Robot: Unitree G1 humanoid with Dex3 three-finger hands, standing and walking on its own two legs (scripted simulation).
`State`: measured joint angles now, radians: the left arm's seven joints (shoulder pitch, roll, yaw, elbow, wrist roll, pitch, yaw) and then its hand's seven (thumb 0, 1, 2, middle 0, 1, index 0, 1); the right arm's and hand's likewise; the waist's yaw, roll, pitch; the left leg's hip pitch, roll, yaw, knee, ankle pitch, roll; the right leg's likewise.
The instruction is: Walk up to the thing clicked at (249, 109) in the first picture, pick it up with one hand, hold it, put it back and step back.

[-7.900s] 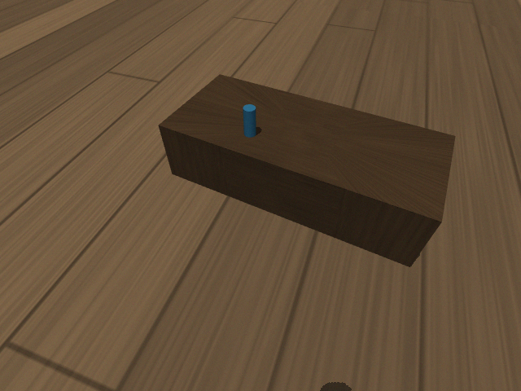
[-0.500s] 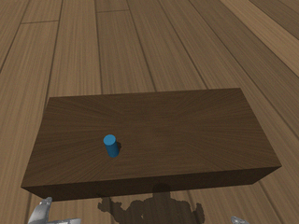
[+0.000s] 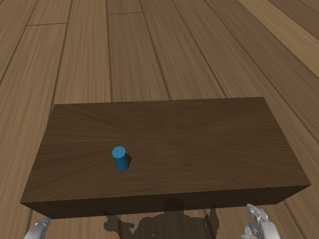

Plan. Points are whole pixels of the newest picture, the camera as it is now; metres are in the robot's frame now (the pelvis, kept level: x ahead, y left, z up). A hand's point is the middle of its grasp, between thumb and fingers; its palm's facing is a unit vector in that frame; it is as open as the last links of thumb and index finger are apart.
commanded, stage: go down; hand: left
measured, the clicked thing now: (121, 159) +0.50 +0.17 -0.34
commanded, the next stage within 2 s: none
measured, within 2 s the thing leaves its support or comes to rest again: neither
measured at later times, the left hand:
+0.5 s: hand out of the picture +0.13 +0.26 -0.11, palm faces +0.06 -0.94 -0.33, open 17.5 cm
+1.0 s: hand out of the picture +0.13 +0.27 -0.11, palm faces +0.08 -0.94 -0.34, open 17.4 cm
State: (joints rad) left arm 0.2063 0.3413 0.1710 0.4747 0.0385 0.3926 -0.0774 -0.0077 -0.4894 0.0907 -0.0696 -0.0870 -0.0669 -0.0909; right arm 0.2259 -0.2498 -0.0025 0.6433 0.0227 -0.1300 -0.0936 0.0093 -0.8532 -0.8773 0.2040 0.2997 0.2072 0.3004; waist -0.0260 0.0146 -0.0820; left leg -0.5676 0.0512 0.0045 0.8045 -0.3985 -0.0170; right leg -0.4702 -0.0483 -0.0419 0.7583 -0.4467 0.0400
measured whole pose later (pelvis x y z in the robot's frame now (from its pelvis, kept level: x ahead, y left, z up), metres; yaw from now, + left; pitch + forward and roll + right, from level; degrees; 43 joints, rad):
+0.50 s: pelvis -0.01 +0.00 -0.03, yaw +1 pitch +12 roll -3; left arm 0.36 0.37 0.19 0.17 0.00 0.52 -0.10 -0.01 -0.57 0.08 -0.07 -0.07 -0.07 -0.08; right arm 0.26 -0.24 0.01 0.57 0.03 -0.18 -0.15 0.01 -0.86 -0.88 0.20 0.30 0.21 0.30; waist -0.03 0.04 -0.14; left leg -0.75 0.06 -0.03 1.01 -0.47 -0.02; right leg -0.64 -0.04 -0.06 0.95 -0.52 0.04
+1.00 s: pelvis -0.02 +0.00 -0.03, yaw +1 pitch +12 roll -3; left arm 0.39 0.37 0.20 0.10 -0.02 0.54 -0.08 -0.01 -0.55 0.12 -0.07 -0.07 -0.06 -0.09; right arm 0.27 -0.23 0.02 0.58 0.03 -0.23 -0.19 0.01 -0.86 -0.88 0.21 0.30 0.21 0.30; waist -0.03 0.04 -0.16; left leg -0.78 0.06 -0.04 1.04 -0.48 -0.02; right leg -0.65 -0.04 -0.07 0.97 -0.53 0.04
